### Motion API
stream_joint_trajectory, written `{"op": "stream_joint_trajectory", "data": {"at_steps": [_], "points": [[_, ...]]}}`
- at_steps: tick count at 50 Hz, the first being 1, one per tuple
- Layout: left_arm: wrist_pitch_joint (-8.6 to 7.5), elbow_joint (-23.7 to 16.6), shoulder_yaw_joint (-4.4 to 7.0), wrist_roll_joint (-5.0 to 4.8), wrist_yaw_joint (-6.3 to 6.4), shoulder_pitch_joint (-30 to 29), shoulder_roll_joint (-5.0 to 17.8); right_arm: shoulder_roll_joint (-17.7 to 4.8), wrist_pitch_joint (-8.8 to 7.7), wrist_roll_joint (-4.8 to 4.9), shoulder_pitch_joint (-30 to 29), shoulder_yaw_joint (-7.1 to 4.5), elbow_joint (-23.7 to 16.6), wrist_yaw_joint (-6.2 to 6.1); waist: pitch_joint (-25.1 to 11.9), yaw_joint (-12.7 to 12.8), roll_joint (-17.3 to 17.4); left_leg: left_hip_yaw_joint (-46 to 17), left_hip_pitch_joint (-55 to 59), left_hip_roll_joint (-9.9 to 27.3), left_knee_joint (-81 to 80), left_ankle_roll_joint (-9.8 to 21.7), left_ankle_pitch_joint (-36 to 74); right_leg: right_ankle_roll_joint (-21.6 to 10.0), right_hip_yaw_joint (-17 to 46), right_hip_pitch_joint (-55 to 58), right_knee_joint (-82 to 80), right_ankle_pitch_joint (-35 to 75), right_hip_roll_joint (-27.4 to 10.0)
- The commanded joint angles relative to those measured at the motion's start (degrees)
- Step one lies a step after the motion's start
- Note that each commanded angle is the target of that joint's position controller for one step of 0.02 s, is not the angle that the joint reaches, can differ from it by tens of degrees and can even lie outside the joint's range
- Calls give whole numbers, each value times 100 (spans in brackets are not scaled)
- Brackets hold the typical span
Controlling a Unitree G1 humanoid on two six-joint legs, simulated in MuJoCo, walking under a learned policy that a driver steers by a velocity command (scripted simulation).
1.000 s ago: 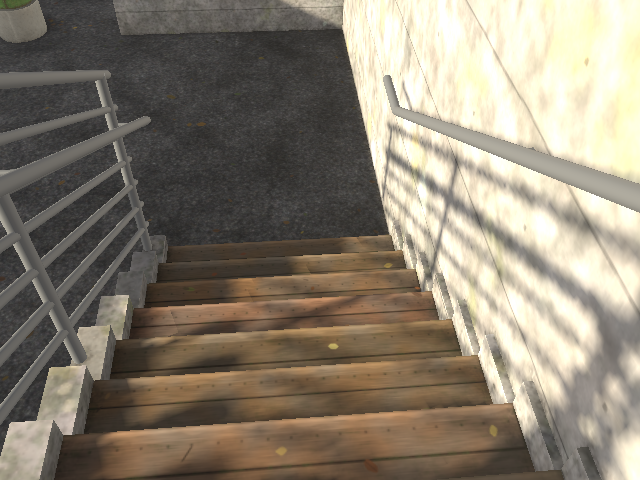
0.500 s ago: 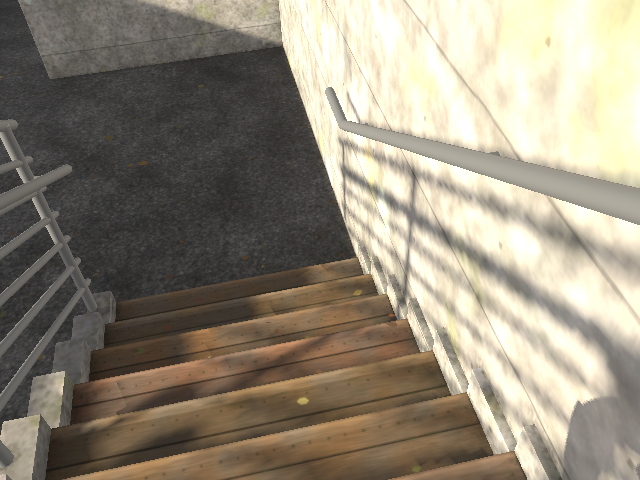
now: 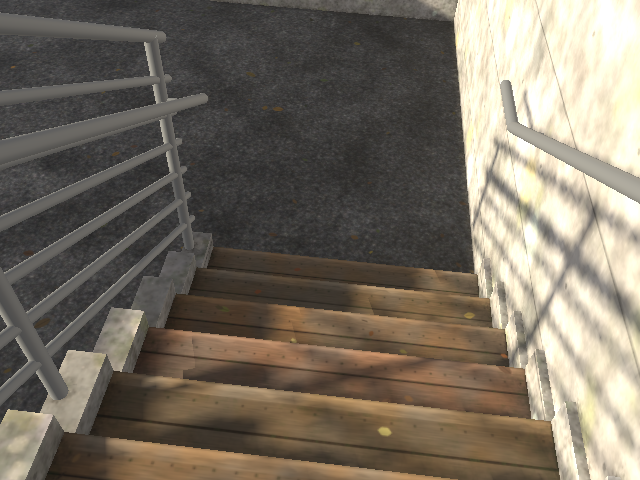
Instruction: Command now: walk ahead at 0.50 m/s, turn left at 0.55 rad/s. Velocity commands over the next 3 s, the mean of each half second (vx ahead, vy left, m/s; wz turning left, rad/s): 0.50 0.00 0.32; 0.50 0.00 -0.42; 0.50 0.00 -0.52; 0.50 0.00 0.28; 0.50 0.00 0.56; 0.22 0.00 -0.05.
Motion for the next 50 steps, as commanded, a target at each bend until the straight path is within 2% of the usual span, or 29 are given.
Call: {"op": "stream_joint_trajectory", "data": {"at_steps": [1,3,6,10,12,13,15,16,17,18,20,21,23,24,26,28,30,32,36,39,40,41,42,43,44,46,48,49,50], "points": [[-139,-350,204,12,-146,96,614,-731,-173,159,141,-196,-264,-297,-6,211,696,-1566,-307,1038,-642,1111,2011,-77,107,464,-1515,2231,170],[-66,-682,142,176,-185,-572,389,-702,-126,303,157,-190,-307,-360,305,-55,365,-1237,-987,656,-295,858,1027,-75,-114,1303,-3189,3246,416],[93,-1121,146,58,-227,-773,214,-887,-25,256,113,-241,-338,-352,257,-197,797,-1421,-1506,457,213,760,318,-57,-174,2601,-3620,3037,659],[71,-943,305,-214,-284,62,555,-700,164,236,-71,-195,-627,-475,376,2,922,-2298,16,499,1780,749,612,-310,589,2704,-5134,2444,-105],[33,-226,419,-150,-311,1601,479,-482,154,224,229,-93,-282,-337,189,520,323,-1654,-575,33,3609,459,159,-265,110,4521,-5421,2592,-207],[17,206,391,27,-366,2671,543,-130,66,223,706,-66,-39,-94,-405,665,-757,-1273,-2380,-416,5588,267,-1884,-562,367,6601,-3473,3828,-627],[143,507,312,-219,-481,3198,600,-303,-193,455,1291,-50,-88,77,-743,519,-2238,-994,-4798,-425,8859,-34,-2902,-1297,1720,7379,-2833,2864,-1409],[154,590,460,-249,-525,3034,1175,-609,-235,608,1022,-79,-440,-7,-799,326,-2179,-560,-5132,-110,8864,-154,-2307,-2101,3083,6993,-3923,371,-1999],[190,547,244,-155,-504,2263,396,-974,-76,530,-467,-203,-603,-169,276,280,162,-225,-5178,488,7564,98,-930,-1870,3022,5279,-5053,-2664,-1640],[127,461,165,-74,-438,1622,445,-829,1,561,-1180,-141,-957,-274,955,113,-137,-231,-4809,725,7157,131,-517,-1972,3571,3873,-5310,-3190,-1643],[-6,307,-104,-93,-333,819,-57,-1030,-25,256,-898,-211,-967,-254,1241,-521,30,-331,-4109,1364,5160,36,1073,-1409,2491,2436,-4855,-2656,-702],[-47,348,-75,28,-280,861,31,-863,-106,147,-835,-186,-919,-224,1052,-491,-339,-35,-3650,1371,4616,-20,1417,-1282,2079,2066,-4818,-1697,-305],[-59,458,-6,-91,-72,1349,260,-644,-226,-211,-1545,-142,-1191,-178,783,-135,-293,177,-2454,1354,2119,-429,2964,-1349,1463,1695,-4792,670,-4],[1,574,31,-158,-5,1578,385,-254,-217,-173,-1536,-37,-1198,-150,414,-175,-397,357,-1672,1168,1900,-603,2942,-1374,1400,1609,-4684,1489,5],[53,564,77,-210,-25,1582,467,-486,-189,37,-945,-113,-1006,-27,-13,-355,-334,381,-1388,1069,2230,-644,3156,-1459,1407,2112,-4193,1917,-42],[17,848,63,-535,66,2741,209,-723,-300,-52,-2064,-170,-1313,101,168,339,31,-322,-3468,1164,680,-307,3904,-1609,1997,4401,-3385,186,-69],[100,821,115,-373,141,2947,253,-618,-456,-67,-2957,-123,-1576,288,285,656,-131,-526,-4060,1102,134,-243,3637,-1697,2557,5104,-3030,-424,-120],[279,631,74,-253,218,2462,187,-404,-581,-108,-3154,-32,-1682,436,548,747,53,20,-2006,786,-1301,-298,5249,-1419,1804,3106,-2688,-1380,497],[431,543,78,-341,233,2311,22,-402,-376,71,-2545,-132,-1843,353,493,668,-235,-290,-246,964,-1892,-421,4729,-1347,2052,2612,-1955,-1517,727],[485,792,92,-322,141,2265,168,-797,-367,54,-301,-423,-1075,235,17,-353,17,88,2081,1347,-2177,-351,4490,-1010,1446,2126,736,-1870,1131],[384,954,70,-308,-22,2394,-112,-955,-308,42,979,-490,-590,257,-433,-826,679,-520,3979,2014,-1065,-105,5331,-763,1264,397,2730,-4207,1591],[305,910,47,-498,-144,3387,-254,-1235,-312,-24,1228,-399,-423,351,-907,-322,1964,-1128,5015,2853,215,335,6757,-502,1154,-976,5017,-5339,1720],[219,796,27,-588,-154,3553,-14,-1376,-219,70,1218,-440,-409,436,-1302,-245,2425,-1692,5007,3186,-14,631,6094,-322,1060,-1502,5592,-5031,1349],[242,184,-10,-669,-69,2741,166,-1749,-200,242,971,-561,-174,483,-1215,-128,2376,-2817,4345,3695,-1211,1404,1791,-214,375,-2097,5091,-4151,913],[414,94,103,-546,119,1731,420,-949,-177,81,363,-342,-262,442,-293,-144,559,-2598,2797,3276,-2201,1249,-641,-318,-10,-1947,4816,-3137,593],[720,-40,150,-426,243,1451,372,-496,-276,-84,-676,-102,-311,438,837,353,129,-2185,136,2915,-2280,1025,-928,-397,391,-1106,3604,-1827,202],[652,100,196,-318,183,1687,174,-112,-381,-39,-515,32,37,369,810,496,749,-1334,-364,2357,-1816,407,157,-556,581,-1054,3016,-839,149],[510,-5,331,-277,129,1499,548,-265,-498,-42,-808,40,-124,264,917,584,409,-570,-1035,2013,-2037,249,1175,-520,870,-273,968,187,150],[449,-78,278,-142,51,1202,212,-489,-494,-132,-586,-13,112,137,728,490,737,-387,-1056,1986,-1990,374,2034,-403,521,60,460,644,230]]}}
Next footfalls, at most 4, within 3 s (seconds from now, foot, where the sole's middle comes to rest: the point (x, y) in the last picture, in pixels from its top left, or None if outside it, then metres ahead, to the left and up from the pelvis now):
0.24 right None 0.27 -0.14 -0.92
0.78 left None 0.57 0.12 -1.08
1.38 right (375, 444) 0.81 -0.18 -1.25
1.96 left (329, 373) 1.14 -0.06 -1.41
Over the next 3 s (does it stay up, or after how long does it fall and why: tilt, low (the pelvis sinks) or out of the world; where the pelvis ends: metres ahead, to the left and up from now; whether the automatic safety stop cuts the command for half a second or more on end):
stays up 1.49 -0.13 -0.88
